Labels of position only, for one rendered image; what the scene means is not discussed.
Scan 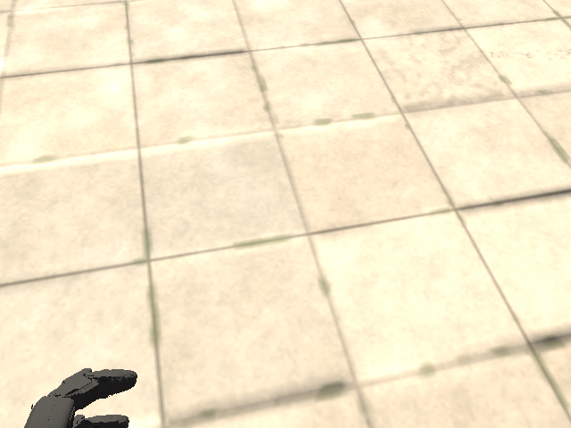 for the left robot hand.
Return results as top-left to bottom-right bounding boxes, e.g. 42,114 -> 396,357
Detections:
24,368 -> 137,428

